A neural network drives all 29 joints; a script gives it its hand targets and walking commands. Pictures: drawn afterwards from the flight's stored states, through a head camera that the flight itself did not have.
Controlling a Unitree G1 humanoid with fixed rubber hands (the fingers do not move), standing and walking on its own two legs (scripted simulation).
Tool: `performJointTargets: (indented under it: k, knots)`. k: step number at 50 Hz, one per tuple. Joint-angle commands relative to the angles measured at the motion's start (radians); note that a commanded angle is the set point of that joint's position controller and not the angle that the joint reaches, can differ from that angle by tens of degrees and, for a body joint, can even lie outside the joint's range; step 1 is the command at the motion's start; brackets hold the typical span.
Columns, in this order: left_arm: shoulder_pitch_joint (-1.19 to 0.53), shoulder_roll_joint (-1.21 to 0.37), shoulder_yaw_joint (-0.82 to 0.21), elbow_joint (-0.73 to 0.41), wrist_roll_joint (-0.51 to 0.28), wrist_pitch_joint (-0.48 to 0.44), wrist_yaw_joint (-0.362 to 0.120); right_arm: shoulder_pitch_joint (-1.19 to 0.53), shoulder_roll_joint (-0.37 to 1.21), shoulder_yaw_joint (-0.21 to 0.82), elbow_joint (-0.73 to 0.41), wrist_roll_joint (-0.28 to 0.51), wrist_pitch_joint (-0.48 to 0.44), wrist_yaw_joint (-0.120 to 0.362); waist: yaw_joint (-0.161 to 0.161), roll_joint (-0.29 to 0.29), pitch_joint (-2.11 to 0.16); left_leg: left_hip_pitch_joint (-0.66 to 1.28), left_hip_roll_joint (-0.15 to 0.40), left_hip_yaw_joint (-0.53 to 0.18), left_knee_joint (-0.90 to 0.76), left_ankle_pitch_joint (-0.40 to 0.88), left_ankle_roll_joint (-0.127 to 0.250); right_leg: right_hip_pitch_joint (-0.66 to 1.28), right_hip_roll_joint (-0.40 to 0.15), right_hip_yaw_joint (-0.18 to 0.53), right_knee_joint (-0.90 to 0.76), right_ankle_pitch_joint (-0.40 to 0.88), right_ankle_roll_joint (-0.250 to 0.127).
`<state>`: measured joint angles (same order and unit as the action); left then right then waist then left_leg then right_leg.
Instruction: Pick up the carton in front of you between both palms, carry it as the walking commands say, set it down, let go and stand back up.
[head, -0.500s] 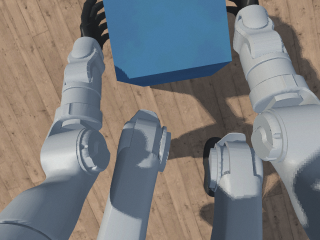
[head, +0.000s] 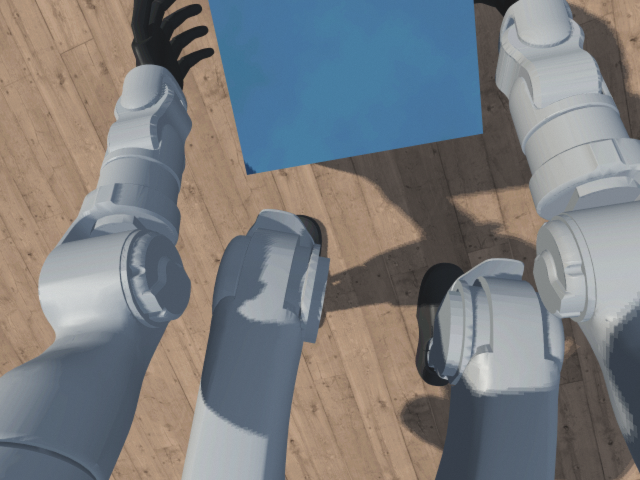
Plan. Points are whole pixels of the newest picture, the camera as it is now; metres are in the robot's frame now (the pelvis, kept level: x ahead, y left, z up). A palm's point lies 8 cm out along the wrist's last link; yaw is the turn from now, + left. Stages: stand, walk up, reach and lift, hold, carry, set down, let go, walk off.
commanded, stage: set down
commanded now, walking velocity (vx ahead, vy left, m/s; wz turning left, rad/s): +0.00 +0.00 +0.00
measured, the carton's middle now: (349, 60) +0.48 +0.10 -0.25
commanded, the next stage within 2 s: let go in 1.18 s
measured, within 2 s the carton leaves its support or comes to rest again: neither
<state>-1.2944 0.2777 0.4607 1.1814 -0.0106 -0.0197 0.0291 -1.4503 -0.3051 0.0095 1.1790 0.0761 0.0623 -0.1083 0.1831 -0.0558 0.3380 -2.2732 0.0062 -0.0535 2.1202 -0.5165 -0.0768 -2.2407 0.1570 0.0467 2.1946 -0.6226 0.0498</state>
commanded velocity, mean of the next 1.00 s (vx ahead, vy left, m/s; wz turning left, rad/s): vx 0.00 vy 0.00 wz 0.00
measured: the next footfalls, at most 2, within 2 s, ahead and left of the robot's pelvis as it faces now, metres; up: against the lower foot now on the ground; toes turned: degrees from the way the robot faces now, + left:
none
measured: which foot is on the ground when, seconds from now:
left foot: down 0.00-1.00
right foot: down 0.00-1.00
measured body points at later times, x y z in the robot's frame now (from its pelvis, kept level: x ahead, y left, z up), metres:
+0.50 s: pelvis +0.00 +0.01 +0.06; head +0.33 +0.06 +0.36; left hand +0.45 +0.33 -0.07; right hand +0.57 -0.02 -0.07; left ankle +0.13 +0.14 -0.34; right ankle +0.10 -0.11 -0.34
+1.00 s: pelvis +0.03 +0.01 +0.18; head +0.33 +0.05 +0.51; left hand +0.45 +0.34 +0.08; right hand +0.58 -0.04 +0.07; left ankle +0.13 +0.14 -0.34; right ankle +0.09 -0.11 -0.34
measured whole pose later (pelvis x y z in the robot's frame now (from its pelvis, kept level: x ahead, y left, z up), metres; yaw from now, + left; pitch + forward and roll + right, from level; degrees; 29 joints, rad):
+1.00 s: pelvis +0.03 +0.01 +0.18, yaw +4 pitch +47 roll -1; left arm -0.92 0.24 0.37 0.72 -0.10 0.16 -0.01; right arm -1.09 -0.24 -0.16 0.80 -0.03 0.22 -0.08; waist 0.16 -0.05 -0.10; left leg -1.91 -0.03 -0.04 1.48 -0.39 -0.02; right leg -1.83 0.06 0.05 1.54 -0.53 0.03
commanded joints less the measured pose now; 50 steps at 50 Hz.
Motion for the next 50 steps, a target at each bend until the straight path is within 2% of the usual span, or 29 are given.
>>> performJointTargets:
  k: [1, 2, 3, 4, 5, 6, 7, 8, 9, 12, 16, 17, 19, 20, 21, 25, 28, 30, 32, 36, 37, 38, 39, 40, 41, 43, 45, 48, 50]
  knots:
    - [-0.089, 0.231, -0.059, -0.075, -0.098, -0.059, 0.007, -0.278, -0.065, 0.078, -0.206, 0.081, -0.031, 0.006, 0.188, -0.125, -1.048, 0.524, 0.021, 0.107, -0.126, 0.459, 0.027, 0.469, -0.073, -0.035, -0.165, 0.326, 0.013]
    - [-0.115, 0.230, -0.049, -0.140, -0.137, -0.065, -0.005, -0.244, -0.097, 0.060, -0.243, 0.064, -0.024, 0.003, 0.124, -0.129, -1.095, 0.502, 0.025, 0.108, -0.116, 0.442, 0.025, 0.485, -0.077, -0.032, -0.175, 0.325, 0.012]
    - [-0.137, 0.217, -0.112, -0.167, -0.193, -0.066, -0.018, -0.209, -0.001, 0.124, -0.281, 0.085, -0.012, 0.005, 0.108, -0.187, -1.152, 0.516, 0.016, 0.114, -0.109, 0.465, 0.028, 0.532, -0.083, -0.036, -0.180, 0.359, 0.014]
    - [-0.113, 0.200, -0.131, -0.155, -0.215, -0.057, -0.024, -0.244, -0.047, 0.123, -0.277, 0.106, -0.012, 0.005, 0.125, -0.151, -1.183, 0.589, 0.023, 0.118, -0.123, 0.473, 0.030, 0.539, -0.083, -0.056, -0.168, 0.329, 0.015]
    - [-0.162, 0.197, -0.161, -0.178, -0.253, -0.047, -0.027, -0.218, -0.066, 0.064, -0.253, 0.069, -0.003, -0.001, 0.051, -0.135, -1.163, 0.572, 0.020, 0.098, -0.129, 0.456, 0.026, 0.552, -0.084, -0.078, -0.163, 0.308, 0.007]
    - [-0.143, 0.210, -0.145, -0.219, -0.251, -0.039, -0.026, -0.210, -0.113, 0.015, -0.311, 0.051, 0.002, -0.006, 0.077, -0.115, -1.192, 0.594, 0.018, 0.095, -0.133, 0.466, 0.028, 0.515, -0.092, -0.060, -0.174, 0.290, 0.002]
    - [-0.109, 0.227, -0.152, -0.205, -0.257, -0.030, -0.026, -0.172, -0.079, 0.027, -0.349, 0.054, 0.014, -0.012, 0.043, -0.103, -1.235, 0.635, 0.020, 0.093, -0.136, 0.476, 0.028, 0.488, -0.081, -0.075, -0.174, 0.280, 0.001]
    - [-0.132, 0.243, -0.150, -0.215, -0.260, -0.023, -0.027, -0.213, -0.068, 0.057, -0.384, 0.077, 0.017, -0.010, 0.097, -0.109, -1.261, 0.682, 0.021, 0.102, -0.143, 0.479, 0.033, 0.499, -0.082, -0.081, -0.178, 0.272, 0.003]
    - [-0.115, 0.245, -0.138, -0.277, -0.257, -0.019, -0.022, -0.223, -0.096, 0.018, -0.385, 0.044, 0.024, -0.016, 0.101, -0.077, -1.302, 0.704, 0.016, 0.107, -0.148, 0.475, 0.015, 0.538, -0.092, -0.085, -0.167, 0.243, 0.000]
    - [-0.062, 0.241, -0.164, -0.312, -0.269, 0.025, 0.007, -0.188, -0.105, -0.005, -0.437, 0.027, 0.053, -0.022, 0.055, -0.105, -1.438, 0.819, 0.001, 0.108, -0.188, 0.451, 0.025, 0.620, -0.069, -0.123, -0.186, 0.220, 0.001]
    - [0.024, 0.205, -0.135, -0.440, -0.241, 0.065, 0.037, -0.210, -0.089, -0.008, -0.587, 0.003, 0.093, -0.034, 0.100, -0.093, -1.498, 0.848, -0.030, 0.140, -0.257, 0.431, 0.022, 0.668, -0.049, -0.122, -0.248, 0.186, -0.012]
    - [0.037, 0.227, -0.085, -0.380, -0.178, 0.070, 0.040, -0.096, -0.042, -0.017, -0.444, 0.003, 0.114, -0.033, 0.143, -0.062, -1.387, 0.857, -0.033, 0.162, -0.272, 0.398, 0.028, 0.559, -0.032, -0.109, -0.291, 0.128, -0.006]
    - [-0.033, 0.189, -0.115, -0.430, -0.157, 0.094, 0.040, -0.100, -0.030, -0.071, -0.406, -0.028, 0.119, -0.018, 0.049, -0.065, -1.270, 0.774, -0.029, 0.131, -0.337, 0.305, 0.017, 0.533, -0.029, -0.126, -0.319, 0.079, -0.019]
    - [0.002, 0.144, -0.104, -0.415, -0.153, 0.096, 0.038, -0.055, -0.033, -0.058, -0.359, -0.015, 0.118, -0.012, 0.107, -0.024, -1.230, 0.776, -0.037, 0.162, -0.356, 0.248, 0.015, 0.488, -0.020, -0.132, -0.351, 0.019, -0.019]
    - [-0.004, 0.123, -0.133, -0.396, -0.164, 0.105, 0.028, -0.106, -0.020, -0.069, -0.375, -0.023, 0.122, -0.005, 0.065, -0.048, -1.232, 0.742, -0.037, 0.150, -0.361, 0.272, 0.018, 0.502, -0.029, -0.135, -0.343, 0.051, -0.014]
    - [0.020, 0.123, -0.123, -0.446, -0.113, 0.117, 0.031, -0.017, -0.064, -0.160, -0.316, -0.066, 0.109, -0.009, 0.042, 0.034, -1.253, 0.827, -0.047, 0.152, -0.406, 0.324, 0.002, 0.418, -0.027, -0.132, -0.427, 0.068, -0.027]
    - [0.056, 0.060, -0.148, -0.442, -0.149, 0.123, 0.008, -0.036, -0.042, -0.181, -0.362, -0.081, 0.095, 0.000, 0.031, -0.040, -1.281, 0.840, -0.055, 0.125, -0.464, 0.334, 0.016, 0.474, -0.030, -0.166, -0.458, 0.105, -0.021]
    - [0.041, 0.087, -0.109, -0.458, -0.105, 0.122, 0.007, -0.022, -0.043, -0.183, -0.370, -0.088, 0.097, 0.004, 0.013, 0.016, -1.302, 0.834, -0.058, 0.163, -0.487, 0.276, -0.002, 0.495, -0.020, -0.141, -0.523, 0.059, -0.035]
    - [0.075, 0.091, -0.119, -0.465, -0.110, 0.126, 0.007, -0.027, -0.043, -0.162, -0.396, -0.064, 0.099, 0.010, 0.062, 0.067, -1.371, 0.918, -0.062, 0.162, -0.502, 0.389, -0.006, 0.526, -0.025, -0.117, -0.530, 0.126, -0.033]
    - [0.147, 0.102, -0.060, -0.498, -0.101, 0.119, 0.008, 0.047, -0.018, -0.160, -0.403, -0.102, 0.098, 0.013, 0.038, -0.083, -1.433, 0.864, -0.060, 0.138, -0.548, 0.453, 0.009, 0.656, -0.037, -0.122, -0.577, 0.220, -0.020]
    - [0.132, 0.121, -0.072, -0.605, -0.082, 0.120, 0.005, 0.026, -0.044, -0.157, -0.512, -0.082, 0.097, 0.014, 0.088, -0.033, -1.525, 0.944, -0.061, 0.143, -0.544, 0.545, 0.009, 0.668, -0.032, -0.124, -0.564, 0.274, -0.016]
    - [0.124, 0.100, -0.074, -0.625, -0.109, 0.126, 0.002, 0.031, -0.042, -0.165, -0.508, -0.116, 0.104, 0.009, 0.026, -0.073, -1.568, 0.932, -0.065, 0.150, -0.558, 0.585, 0.003, 0.741, -0.027, -0.121, -0.591, 0.347, -0.026]
    - [0.177, 0.144, -0.058, -0.555, -0.077, 0.133, -0.009, 0.069, 0.020, -0.109, -0.486, -0.082, 0.119, 0.011, 0.095, -0.079, -1.529, 0.964, -0.065, 0.147, -0.583, 0.568, 0.015, 0.716, -0.022, -0.107, -0.612, 0.300, -0.012]
    - [0.199, 0.106, -0.090, -0.527, -0.119, 0.144, -0.017, 0.080, -0.009, -0.134, -0.462, -0.088, 0.131, 0.009, 0.031, -0.092, -1.528, 0.942, -0.071, 0.167, -0.607, 0.504, 0.014, 0.769, -0.017, -0.134, -0.645, 0.265, -0.010]
    - [0.187, 0.077, -0.086, -0.557, -0.110, 0.154, -0.022, 0.030, -0.033, -0.145, -0.479, -0.082, 0.139, 0.015, 0.087, -0.065, -1.486, 0.939, -0.067, 0.165, -0.641, 0.510, 0.013, 0.769, -0.030, -0.116, -0.652, 0.276, -0.014]
    - [0.192, 0.122, -0.058, -0.602, -0.108, 0.165, -0.022, 0.064, -0.024, -0.178, -0.555, -0.120, 0.140, 0.013, 0.043, -0.119, -1.551, 0.986, -0.077, 0.155, -0.677, 0.527, 0.011, 0.851, -0.030, -0.126, -0.717, 0.279, -0.011]
    - [0.182, 0.138, -0.077, -0.603, -0.096, 0.163, -0.036, 0.114, -0.010, -0.174, -0.540, -0.088, 0.156, 0.005, 0.027, -0.046, -1.515, 1.056, -0.072, 0.155, -0.698, 0.503, 0.023, 0.818, -0.029, -0.119, -0.737, 0.271, -0.013]
    - [0.208, 0.104, -0.059, -0.599, -0.070, 0.166, -0.038, 0.092, 0.011, -0.169, -0.556, -0.105, 0.145, 0.026, 0.065, -0.042, -1.378, 1.074, -0.075, 0.150, -0.772, 0.492, 0.023, 0.778, -0.042, -0.114, -0.812, 0.242, -0.010]
    - [0.196, 0.058, -0.109, -0.547, -0.103, 0.163, -0.040, 0.133, 0.009, -0.195, -0.417, -0.120, 0.138, 0.039, -0.017, -0.060, -1.379, 1.064, -0.072, 0.136, -0.808, 0.478, 0.007, 0.836, -0.037, -0.114, -0.853, 0.260, -0.011]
